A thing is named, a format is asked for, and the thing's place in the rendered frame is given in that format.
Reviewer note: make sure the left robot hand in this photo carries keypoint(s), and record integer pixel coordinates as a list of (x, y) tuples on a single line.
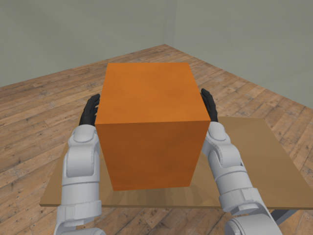
[(88, 116)]

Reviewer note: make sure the right robot hand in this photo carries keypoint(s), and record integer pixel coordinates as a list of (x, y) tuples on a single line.
[(209, 104)]

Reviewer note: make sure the left robot forearm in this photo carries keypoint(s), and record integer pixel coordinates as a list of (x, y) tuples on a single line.
[(80, 180)]

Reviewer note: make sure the table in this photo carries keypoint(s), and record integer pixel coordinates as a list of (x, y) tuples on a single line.
[(270, 170)]

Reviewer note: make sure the right robot forearm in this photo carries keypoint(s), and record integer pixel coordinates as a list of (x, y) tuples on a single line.
[(237, 195)]

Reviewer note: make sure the carton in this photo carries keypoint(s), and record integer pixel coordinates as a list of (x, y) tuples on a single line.
[(151, 123)]

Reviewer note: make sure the right robot upper arm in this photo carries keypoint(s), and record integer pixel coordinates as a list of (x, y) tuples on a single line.
[(257, 224)]

